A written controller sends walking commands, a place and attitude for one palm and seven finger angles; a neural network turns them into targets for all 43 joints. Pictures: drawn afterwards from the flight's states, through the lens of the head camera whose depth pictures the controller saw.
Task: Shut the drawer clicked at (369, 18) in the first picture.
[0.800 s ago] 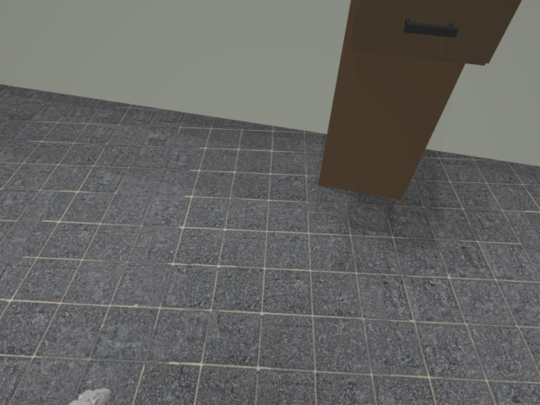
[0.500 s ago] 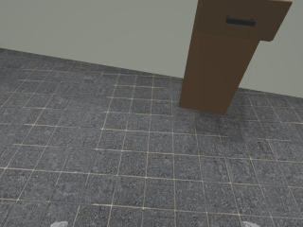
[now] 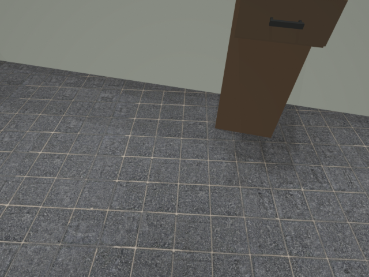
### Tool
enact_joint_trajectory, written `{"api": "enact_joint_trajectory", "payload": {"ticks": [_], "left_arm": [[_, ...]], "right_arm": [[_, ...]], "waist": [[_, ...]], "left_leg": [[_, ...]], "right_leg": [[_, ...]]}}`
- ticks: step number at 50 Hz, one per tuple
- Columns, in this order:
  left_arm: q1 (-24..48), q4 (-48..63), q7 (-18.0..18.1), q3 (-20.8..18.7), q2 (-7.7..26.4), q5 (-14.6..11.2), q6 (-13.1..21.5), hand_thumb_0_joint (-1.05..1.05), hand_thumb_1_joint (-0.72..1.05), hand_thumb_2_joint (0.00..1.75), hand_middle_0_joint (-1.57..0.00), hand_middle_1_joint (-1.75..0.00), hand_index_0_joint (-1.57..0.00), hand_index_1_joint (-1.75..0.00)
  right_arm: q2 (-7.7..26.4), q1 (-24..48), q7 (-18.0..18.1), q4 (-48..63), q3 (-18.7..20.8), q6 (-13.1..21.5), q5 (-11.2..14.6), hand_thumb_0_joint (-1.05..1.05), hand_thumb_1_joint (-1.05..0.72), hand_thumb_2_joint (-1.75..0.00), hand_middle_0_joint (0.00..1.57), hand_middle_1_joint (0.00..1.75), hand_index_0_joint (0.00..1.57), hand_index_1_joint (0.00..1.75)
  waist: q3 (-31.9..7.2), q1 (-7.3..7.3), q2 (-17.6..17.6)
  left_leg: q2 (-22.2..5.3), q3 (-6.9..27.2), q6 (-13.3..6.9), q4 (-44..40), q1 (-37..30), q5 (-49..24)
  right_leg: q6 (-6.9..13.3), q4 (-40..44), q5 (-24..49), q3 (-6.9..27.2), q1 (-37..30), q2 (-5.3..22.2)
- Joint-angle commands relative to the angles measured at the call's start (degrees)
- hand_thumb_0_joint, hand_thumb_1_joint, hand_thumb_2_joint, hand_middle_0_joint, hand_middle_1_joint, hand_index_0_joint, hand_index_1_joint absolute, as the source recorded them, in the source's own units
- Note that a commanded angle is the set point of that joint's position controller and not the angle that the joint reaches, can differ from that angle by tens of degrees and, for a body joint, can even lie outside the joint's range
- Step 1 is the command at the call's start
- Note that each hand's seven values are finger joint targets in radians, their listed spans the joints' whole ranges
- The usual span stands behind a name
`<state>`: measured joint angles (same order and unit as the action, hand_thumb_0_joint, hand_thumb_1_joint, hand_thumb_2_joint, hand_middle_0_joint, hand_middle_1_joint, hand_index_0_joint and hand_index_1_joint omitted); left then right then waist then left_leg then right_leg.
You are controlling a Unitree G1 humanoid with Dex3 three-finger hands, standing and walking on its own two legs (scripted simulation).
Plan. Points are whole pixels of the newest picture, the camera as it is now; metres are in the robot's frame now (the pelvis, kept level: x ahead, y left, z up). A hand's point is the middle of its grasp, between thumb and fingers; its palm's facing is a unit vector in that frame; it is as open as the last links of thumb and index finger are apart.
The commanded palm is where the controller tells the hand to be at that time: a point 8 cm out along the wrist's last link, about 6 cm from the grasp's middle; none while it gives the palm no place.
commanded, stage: stand and wait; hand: left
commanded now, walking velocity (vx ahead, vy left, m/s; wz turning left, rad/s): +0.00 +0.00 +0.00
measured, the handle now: (286, 22) +1.02 -0.35 +0.14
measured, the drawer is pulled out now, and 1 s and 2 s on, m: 0.25 0.25 0.25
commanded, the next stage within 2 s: look at it before walking up in 0.02 s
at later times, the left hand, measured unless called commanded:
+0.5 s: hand out of the picture +0.07 +0.24 -0.16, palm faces -0.04 -0.94 -0.33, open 7.4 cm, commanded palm none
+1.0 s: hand out of the picture +0.07 +0.22 -0.17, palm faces -0.10 -0.95 -0.30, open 7.4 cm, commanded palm none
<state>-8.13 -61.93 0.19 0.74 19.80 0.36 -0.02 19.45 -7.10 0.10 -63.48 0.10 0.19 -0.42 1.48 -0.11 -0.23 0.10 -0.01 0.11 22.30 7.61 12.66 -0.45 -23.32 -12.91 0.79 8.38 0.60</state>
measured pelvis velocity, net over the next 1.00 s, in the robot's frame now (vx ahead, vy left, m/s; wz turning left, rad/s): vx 0.00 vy -0.01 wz -0.10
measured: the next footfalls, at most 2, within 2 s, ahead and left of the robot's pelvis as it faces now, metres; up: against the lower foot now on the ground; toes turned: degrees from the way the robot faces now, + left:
left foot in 1.76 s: +0.18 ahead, +0.06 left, +0.00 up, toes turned -28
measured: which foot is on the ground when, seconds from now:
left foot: down 0.00-1.00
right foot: down 0.00-1.00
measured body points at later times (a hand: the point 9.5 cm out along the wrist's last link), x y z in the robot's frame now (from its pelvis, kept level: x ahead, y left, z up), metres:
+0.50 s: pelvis +0.00 +0.00 +0.00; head +0.00 +0.00 +0.45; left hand +0.07 +0.29 -0.13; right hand +0.07 -0.30 -0.13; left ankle -0.01 +0.12 -0.74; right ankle +0.00 -0.12 -0.74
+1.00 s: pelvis +0.00 -0.01 -0.01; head +0.02 -0.01 +0.44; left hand +0.08 +0.27 -0.15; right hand +0.07 -0.28 -0.15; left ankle +0.00 +0.12 -0.74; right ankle +0.00 -0.12 -0.74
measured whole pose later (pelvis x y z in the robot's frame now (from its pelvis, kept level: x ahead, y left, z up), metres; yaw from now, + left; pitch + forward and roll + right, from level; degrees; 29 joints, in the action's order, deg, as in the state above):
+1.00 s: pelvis +0.00 -0.01 -0.01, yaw -6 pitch -1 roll +1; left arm -10.6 -58.2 0.1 -0.6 17.1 0.7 -3.1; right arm 15.0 -6.4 1.2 -58.4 1.1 -1.1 -0.6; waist 3.6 1.1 -1.5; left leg -1.6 -5.6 0.6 28.2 11.0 16.3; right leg -0.2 -34.4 -16.4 4.7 16.5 -1.0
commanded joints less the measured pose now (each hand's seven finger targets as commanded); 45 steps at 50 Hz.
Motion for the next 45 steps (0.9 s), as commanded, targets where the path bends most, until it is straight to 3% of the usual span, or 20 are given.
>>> {"api": "enact_joint_trajectory", "payload": {"ticks": [1,17,27,38,39,41,45], "left_arm": [[2.9,3.8,0.5,-2.7,11.6,0.2,1.3,0.00,0.90,0.90,-0.20,-0.30,-0.20,-0.30],[2.8,3.5,0.4,-2.6,11.6,0.3,1.5,0.00,0.90,0.90,-0.20,-0.30,-0.20,-0.30],[2.3,3.2,0.5,-2.6,11.6,0.2,1.7,0.00,0.90,0.90,-0.20,-0.30,-0.20,-0.30],[2.6,3.3,0.4,-2.7,11.7,0.3,1.5,0.00,0.90,0.90,-0.20,-0.30,-0.20,-0.30],[2.5,3.6,0.4,-2.7,10.8,0.3,1.1,0.00,0.90,0.90,-0.20,-0.30,-0.20,-0.30],[-0.1,3.6,0.7,-2.1,6.1,0.2,-0.3,0.00,0.90,0.90,-0.20,-0.30,-0.20,-0.30],[-1.8,6.1,0.5,-2.8,5.5,0.5,-1.7,0.00,0.90,0.90,-0.20,-0.30,-0.20,-0.30]], "right_arm": [[12.0,3.6,0.6,3.8,2.1,1.8,-0.1,0.00,-0.90,-0.90,0.20,0.30,0.20,0.30],[11.7,3.1,0.5,3.2,2.0,1.7,-0.1,0.00,-0.90,-0.90,0.20,0.30,0.20,0.30],[11.8,3.2,0.6,2.9,2.0,1.9,0.0,0.00,-0.90,-0.90,0.20,0.30,0.20,0.30],[12.0,3.5,0.7,3.1,2.1,1.8,-0.1,0.00,-0.90,-0.90,0.20,0.30,0.20,0.30],[11.0,2.7,0.9,3.2,2.1,1.7,-0.1,0.00,-0.90,-0.90,0.20,0.30,0.20,0.30],[5.9,-0.2,1.1,3.2,1.4,0.9,-0.2,0.00,-0.90,-0.90,0.20,0.30,0.20,0.30],[6.4,-1.9,1.7,5.9,2.7,-0.4,-0.2,0.00,-0.90,-0.90,0.20,0.30,0.20,0.30]], "waist": [[-2.1,0.23,-0.2],[-2.2,0.13,-0.7],[-3.7,0.08,0.0],[-3.2,0.09,0.3],[-3.4,-0.02,0.4],[-3.8,-0.17,0.6],[-2.6,-0.36,1.0]], "left_leg": [[-6.7,5.5,-1.9,-4.3,0.7,-6.0],[-6.7,5.4,-1.6,-4.3,0.4,-5.8],[-7.0,5.1,-1.6,-4.0,-1.0,-9.6],[-7.2,4.7,-1.4,-4.1,-1.6,-9.7],[-7.5,4.0,-1.3,-3.1,-2.0,-10.5],[-7.8,1.9,-0.6,-0.7,-2.4,-12.6],[-9.8,1.1,-1.2,1.7,-2.0,-11.2]], "right_leg": [[2.2,4.4,5.5,5.6,0.7,6.0],[2.2,5.4,4.9,6.3,1.2,6.2],[2.3,4.5,10.2,5.8,-0.1,6.3],[2.3,4.7,10.7,6.2,0.3,6.0],[2.2,3.7,12.4,6.4,0.8,5.8],[1.6,0.8,15.9,6.4,2.3,5.6],[1.5,-5.0,16.1,6.7,7.7,3.4]]}}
